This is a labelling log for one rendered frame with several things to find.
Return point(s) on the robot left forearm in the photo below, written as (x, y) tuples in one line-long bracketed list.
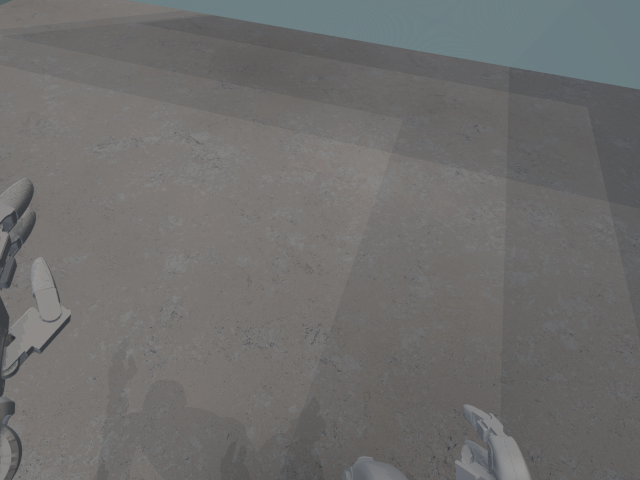
[(10, 444)]

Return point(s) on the right robot hand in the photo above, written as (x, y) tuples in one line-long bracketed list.
[(502, 461)]

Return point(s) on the right robot shin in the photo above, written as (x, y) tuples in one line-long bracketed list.
[(362, 459)]

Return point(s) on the left robot hand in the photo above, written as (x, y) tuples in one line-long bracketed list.
[(36, 328)]

